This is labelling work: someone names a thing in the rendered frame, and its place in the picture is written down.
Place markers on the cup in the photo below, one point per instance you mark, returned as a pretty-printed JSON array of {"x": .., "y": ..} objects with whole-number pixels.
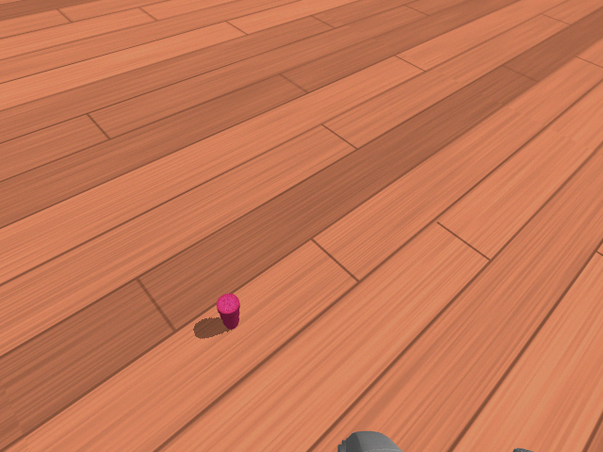
[{"x": 228, "y": 308}]

